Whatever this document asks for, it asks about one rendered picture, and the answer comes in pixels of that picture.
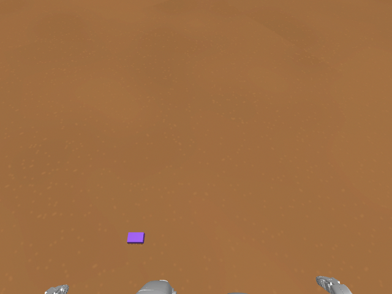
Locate right robot hand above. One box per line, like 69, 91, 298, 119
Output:
316, 276, 352, 294

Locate small box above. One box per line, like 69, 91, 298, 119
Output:
127, 232, 145, 243

